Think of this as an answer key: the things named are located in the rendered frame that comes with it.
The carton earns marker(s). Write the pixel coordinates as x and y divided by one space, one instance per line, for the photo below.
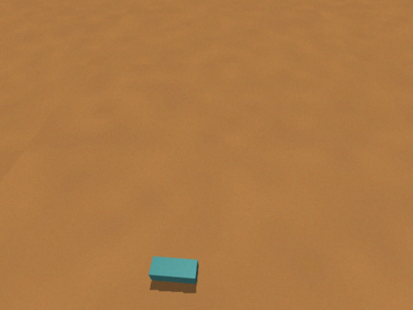
174 270

